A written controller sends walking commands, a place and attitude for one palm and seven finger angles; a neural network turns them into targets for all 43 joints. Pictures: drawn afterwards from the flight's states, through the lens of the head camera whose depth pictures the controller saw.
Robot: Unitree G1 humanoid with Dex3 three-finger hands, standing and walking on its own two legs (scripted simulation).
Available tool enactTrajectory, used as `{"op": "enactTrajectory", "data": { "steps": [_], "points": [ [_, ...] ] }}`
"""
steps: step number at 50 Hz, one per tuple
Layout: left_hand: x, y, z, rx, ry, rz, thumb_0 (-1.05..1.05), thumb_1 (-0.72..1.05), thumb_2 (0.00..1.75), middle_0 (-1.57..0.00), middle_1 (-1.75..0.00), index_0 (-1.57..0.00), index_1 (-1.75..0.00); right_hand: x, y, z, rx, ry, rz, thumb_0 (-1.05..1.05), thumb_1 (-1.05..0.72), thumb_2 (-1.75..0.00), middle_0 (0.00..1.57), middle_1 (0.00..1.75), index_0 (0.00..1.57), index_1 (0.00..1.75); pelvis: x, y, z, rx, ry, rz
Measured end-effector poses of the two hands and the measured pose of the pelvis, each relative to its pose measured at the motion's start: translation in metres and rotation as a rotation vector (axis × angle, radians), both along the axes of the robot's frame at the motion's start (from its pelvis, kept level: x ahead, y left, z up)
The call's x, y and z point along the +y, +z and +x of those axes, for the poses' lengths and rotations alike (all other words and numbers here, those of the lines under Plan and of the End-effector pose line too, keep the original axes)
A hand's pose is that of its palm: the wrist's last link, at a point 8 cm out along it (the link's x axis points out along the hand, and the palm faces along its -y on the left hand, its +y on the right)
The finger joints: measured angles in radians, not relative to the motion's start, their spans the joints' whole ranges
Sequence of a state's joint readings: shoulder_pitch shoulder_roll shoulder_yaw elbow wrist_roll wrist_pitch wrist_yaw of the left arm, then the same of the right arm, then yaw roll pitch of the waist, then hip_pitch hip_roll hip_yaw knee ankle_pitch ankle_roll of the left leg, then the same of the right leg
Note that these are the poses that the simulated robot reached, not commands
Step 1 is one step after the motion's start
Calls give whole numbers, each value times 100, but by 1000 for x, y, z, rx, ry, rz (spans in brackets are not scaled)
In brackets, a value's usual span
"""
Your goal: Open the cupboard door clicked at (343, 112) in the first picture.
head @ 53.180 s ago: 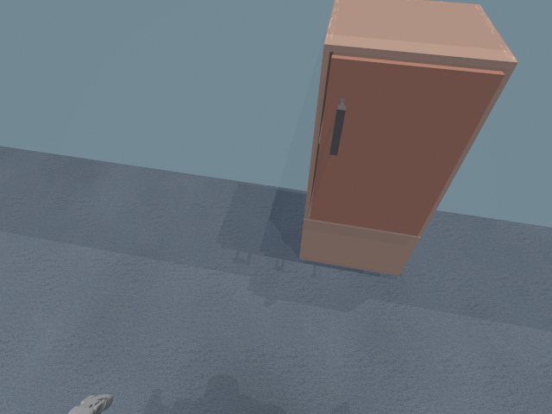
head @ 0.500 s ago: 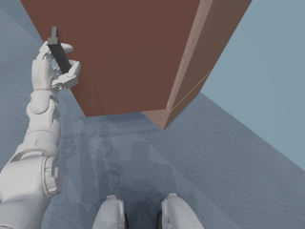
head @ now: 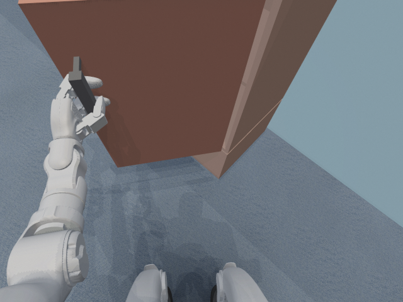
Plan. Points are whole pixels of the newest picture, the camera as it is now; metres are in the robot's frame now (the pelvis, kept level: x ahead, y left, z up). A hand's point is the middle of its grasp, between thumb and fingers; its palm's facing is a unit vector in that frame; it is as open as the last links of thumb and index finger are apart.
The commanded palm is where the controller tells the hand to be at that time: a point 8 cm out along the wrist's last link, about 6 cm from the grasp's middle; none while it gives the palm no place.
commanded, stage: pull the door open along its arc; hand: left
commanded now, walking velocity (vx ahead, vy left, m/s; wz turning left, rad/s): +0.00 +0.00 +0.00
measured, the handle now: (89, 93) +0.52 +0.20 +0.05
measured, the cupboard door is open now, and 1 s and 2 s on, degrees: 54 97 94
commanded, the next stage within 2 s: open thumb and fingers to let go in 0.84 s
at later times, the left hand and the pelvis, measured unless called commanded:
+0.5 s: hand (143, 180) +0.33 +0.09 +0.05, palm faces +0.36 -0.93 +0.04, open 6.2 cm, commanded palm +0.27 +0.15 +0.05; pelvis +0.01 -0.02 +0.01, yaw +2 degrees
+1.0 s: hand (188, 208) +0.28 +0.01 +0.05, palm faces +0.37 -0.93 -0.05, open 5.9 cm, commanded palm +0.23 +0.06 +0.05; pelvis +0.01 -0.07 +0.01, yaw +4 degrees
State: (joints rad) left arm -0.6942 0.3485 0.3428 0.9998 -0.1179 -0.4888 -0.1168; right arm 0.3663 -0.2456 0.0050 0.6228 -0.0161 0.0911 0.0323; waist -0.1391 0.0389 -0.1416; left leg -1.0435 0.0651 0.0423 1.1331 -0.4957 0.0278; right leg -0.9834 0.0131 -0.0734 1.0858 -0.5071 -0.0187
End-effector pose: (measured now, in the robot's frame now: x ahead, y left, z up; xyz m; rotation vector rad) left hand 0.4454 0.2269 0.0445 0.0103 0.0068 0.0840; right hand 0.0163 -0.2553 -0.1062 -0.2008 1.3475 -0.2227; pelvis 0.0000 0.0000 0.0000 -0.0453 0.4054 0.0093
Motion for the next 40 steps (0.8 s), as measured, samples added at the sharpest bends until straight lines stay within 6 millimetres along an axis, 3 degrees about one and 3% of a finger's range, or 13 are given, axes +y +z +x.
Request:
{"op": "enactTrajectory", "data": {
  "steps": [5,10,16,23,31,40],
  "points": [
    [-8,0,-29,1,-22,-1,2,73,75,-36,-135,-35,-135,2,6,21,-60,2,24,1,-90,-90,20,29,20,30,0,8,6,-23,-6,8],
    [-25,1,-71,1,-60,-16,2,71,73,-35,-134,-35,-135,4,15,56,-160,35,44,1,-91,-90,20,29,20,30,-2,16,12,-55,-10,17],
    [-59,-1,-118,-3,102,-106,3,68,73,-35,-133,-37,-132,10,23,109,-307,124,65,1,-91,-90,20,29,20,30,-6,18,12,-86,-7,30],
    [-90,1,-149,-11,249,-63,3,66,73,-37,-131,-36,-132,22,24,157,-424,231,109,1,-91,-90,20,29,20,30,-18,12,7,-108,12,46],
    [-118,5,-169,22,377,-23,3,67,75,-35,-129,-36,-133,25,19,168,-448,277,152,1,-91,-90,20,29,20,30,-37,12,7,-126,36,60],
    [-151,9,-196,71,314,14,3,68,75,-31,-131,-37,-135,1,19,156,-443,258,146,1,-90,-90,20,29,20,30,-56,18,14,-145,50,78]
  ]
}}
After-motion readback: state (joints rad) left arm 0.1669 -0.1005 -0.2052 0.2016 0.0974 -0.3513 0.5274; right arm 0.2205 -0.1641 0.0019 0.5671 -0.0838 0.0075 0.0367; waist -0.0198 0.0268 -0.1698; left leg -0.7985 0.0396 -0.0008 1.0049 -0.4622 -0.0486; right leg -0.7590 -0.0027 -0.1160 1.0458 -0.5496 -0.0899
